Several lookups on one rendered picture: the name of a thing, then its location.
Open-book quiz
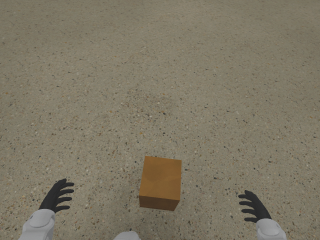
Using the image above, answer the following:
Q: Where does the robot right forearm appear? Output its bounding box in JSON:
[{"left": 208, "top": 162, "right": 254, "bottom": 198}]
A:
[{"left": 256, "top": 218, "right": 287, "bottom": 240}]

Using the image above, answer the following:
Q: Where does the robot left forearm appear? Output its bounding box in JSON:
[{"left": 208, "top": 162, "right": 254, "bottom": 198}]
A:
[{"left": 18, "top": 209, "right": 56, "bottom": 240}]

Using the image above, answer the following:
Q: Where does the robot left hand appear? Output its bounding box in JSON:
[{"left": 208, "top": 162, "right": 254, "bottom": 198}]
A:
[{"left": 38, "top": 178, "right": 75, "bottom": 213}]

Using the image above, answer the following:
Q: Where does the robot right hand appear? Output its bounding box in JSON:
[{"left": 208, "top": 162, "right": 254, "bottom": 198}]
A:
[{"left": 238, "top": 190, "right": 272, "bottom": 223}]

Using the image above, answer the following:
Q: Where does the carton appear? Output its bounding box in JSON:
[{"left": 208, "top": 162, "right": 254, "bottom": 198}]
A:
[{"left": 139, "top": 156, "right": 182, "bottom": 211}]

